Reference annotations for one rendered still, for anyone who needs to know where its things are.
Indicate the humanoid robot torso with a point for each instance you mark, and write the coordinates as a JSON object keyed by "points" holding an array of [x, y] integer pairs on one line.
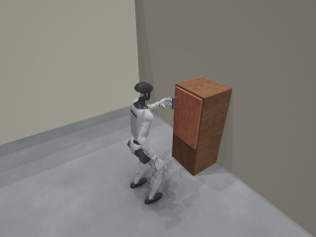
{"points": [[135, 124]]}

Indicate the robot left hand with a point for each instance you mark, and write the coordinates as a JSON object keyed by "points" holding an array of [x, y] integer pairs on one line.
{"points": [[164, 104]]}

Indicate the robot left forearm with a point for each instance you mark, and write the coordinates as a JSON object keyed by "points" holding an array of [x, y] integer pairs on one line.
{"points": [[154, 106]]}

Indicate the left robot shin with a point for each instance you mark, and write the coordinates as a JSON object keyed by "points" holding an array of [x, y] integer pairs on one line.
{"points": [[139, 171]]}

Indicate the robot right forearm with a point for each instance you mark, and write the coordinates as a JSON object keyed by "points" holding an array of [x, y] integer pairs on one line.
{"points": [[145, 146]]}

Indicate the robot right upper arm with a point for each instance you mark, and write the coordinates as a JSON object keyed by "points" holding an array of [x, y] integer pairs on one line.
{"points": [[147, 118]]}

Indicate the handle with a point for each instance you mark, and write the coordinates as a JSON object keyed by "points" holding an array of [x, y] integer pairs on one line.
{"points": [[173, 102]]}

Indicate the cupboard door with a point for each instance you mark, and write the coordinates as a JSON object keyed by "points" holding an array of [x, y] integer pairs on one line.
{"points": [[187, 116]]}

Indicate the robot right hand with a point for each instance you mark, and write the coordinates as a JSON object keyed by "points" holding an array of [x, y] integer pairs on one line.
{"points": [[158, 165]]}

